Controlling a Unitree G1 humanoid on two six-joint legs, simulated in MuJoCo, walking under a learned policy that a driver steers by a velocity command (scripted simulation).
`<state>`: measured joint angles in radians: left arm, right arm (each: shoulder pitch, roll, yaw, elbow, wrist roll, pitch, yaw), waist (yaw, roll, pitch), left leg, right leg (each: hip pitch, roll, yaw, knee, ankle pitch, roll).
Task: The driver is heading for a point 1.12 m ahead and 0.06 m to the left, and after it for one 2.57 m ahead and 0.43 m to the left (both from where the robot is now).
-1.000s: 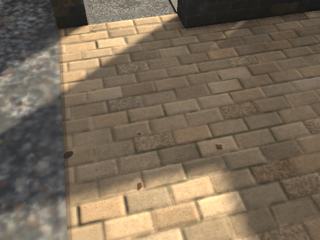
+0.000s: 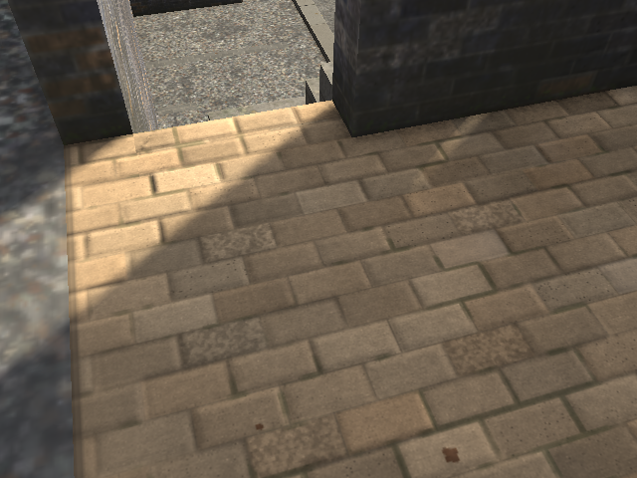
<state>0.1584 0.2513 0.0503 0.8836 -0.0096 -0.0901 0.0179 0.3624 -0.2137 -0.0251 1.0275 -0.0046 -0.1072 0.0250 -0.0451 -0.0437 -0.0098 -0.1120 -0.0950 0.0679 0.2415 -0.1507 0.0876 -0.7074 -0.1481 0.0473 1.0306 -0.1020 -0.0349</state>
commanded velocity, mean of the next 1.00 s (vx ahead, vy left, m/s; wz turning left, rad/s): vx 0.47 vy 0.00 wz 0.00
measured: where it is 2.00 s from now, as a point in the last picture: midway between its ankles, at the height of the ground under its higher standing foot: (305, 319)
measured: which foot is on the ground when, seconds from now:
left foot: down 0.00-0.28, up 0.30-0.82, down 0.84-1.00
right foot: up 0.00-0.26, down 0.28-0.86, up 0.88-1.00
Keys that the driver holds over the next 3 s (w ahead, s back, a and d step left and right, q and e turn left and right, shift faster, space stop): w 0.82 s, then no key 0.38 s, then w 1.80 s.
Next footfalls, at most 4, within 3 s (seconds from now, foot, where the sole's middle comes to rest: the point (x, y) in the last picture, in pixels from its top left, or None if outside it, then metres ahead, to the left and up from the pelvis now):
0.28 right None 0.34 -0.16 -0.78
0.84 left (278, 422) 0.65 0.08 -0.78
1.28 right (374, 395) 0.70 -0.14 -0.78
1.72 left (252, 335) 0.88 0.15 -0.78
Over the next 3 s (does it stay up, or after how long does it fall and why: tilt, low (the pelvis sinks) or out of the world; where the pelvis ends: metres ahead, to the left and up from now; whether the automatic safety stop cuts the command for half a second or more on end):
stays up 1.41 0.10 -0.01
